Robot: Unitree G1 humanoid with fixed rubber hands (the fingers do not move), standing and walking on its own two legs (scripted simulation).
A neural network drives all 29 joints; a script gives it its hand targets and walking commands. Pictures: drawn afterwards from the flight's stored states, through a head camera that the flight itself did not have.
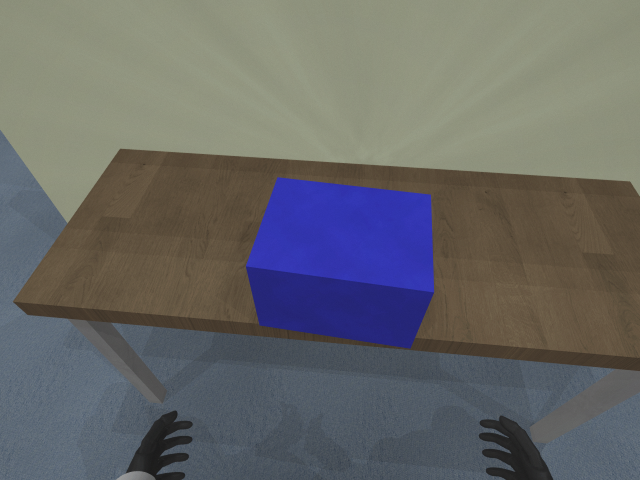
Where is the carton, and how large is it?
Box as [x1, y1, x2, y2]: [246, 177, 433, 348]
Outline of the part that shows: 277,177 246,264 259,324 410,348 433,293 430,195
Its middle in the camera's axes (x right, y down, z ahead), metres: +0.04 +0.04 +0.66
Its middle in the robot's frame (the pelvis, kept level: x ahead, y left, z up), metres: +0.45 -0.01 -0.05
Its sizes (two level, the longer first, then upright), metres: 0.258 0.191 0.172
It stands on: a table, 0.64 m high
